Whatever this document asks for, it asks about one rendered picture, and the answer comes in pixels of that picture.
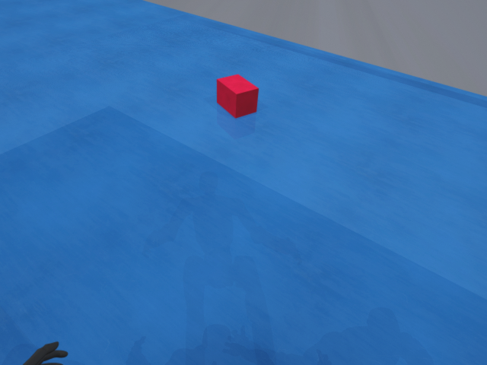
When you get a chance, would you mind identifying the left robot hand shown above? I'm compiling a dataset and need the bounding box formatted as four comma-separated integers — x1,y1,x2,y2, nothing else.
23,342,68,365

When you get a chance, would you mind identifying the carton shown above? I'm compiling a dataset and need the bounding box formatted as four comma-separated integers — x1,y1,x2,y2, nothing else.
217,75,259,118

